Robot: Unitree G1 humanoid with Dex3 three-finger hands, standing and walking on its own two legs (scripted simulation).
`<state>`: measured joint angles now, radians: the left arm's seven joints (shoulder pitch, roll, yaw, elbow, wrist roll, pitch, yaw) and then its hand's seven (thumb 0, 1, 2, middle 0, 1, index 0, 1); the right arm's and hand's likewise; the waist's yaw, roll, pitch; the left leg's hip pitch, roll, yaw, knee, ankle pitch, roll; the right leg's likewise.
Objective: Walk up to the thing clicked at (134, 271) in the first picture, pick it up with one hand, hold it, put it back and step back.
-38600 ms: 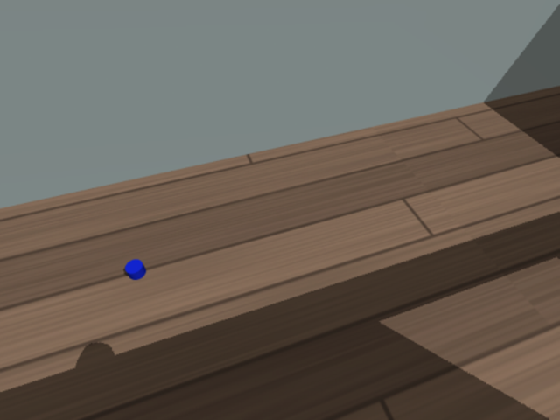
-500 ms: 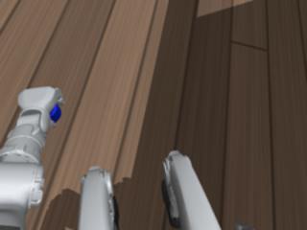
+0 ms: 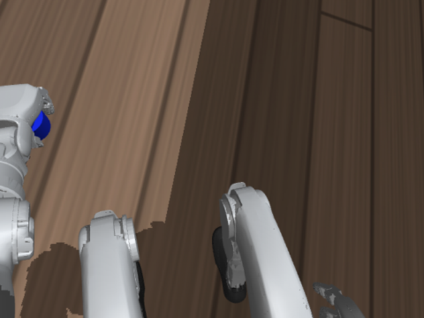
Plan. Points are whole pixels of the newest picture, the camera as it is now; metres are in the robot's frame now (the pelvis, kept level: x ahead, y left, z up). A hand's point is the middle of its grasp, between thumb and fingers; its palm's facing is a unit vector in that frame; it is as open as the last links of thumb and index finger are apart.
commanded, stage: crouch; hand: left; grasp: from above
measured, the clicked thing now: (26, 122) +0.51 +0.27 -0.17
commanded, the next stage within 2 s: lower in 0.70 s
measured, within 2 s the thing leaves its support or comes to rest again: neither
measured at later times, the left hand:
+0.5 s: hand (35, 128) +0.51 +0.27 -0.21, palm faces -0.45 -0.05 -0.89, open 8.3 cm
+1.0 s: hand (40, 133) +0.51 +0.27 -0.24, palm faces -0.48 -0.06 -0.88, open 8.3 cm
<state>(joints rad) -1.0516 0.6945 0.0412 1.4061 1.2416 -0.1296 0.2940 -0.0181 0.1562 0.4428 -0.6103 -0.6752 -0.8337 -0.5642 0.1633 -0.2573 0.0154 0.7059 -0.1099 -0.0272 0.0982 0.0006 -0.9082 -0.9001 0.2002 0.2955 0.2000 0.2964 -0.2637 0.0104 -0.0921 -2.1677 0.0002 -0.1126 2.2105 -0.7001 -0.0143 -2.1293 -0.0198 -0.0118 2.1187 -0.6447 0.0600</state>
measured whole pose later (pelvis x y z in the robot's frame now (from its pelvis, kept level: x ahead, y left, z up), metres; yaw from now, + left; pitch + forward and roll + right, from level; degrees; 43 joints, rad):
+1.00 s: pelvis -0.01 +0.01 -0.06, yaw -4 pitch +34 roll -11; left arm -1.16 0.88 0.05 1.58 1.30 -0.19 0.33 -0.02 0.16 0.44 -0.61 -0.67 -0.83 -0.57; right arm 0.18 -0.29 0.16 0.66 -0.15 -0.01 0.13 0.00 -0.91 -0.90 0.20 0.30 0.20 0.30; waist -0.35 -0.03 0.02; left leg -2.34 -0.02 -0.17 2.43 -0.69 -0.01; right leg -2.27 0.00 -0.05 2.28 -0.63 0.06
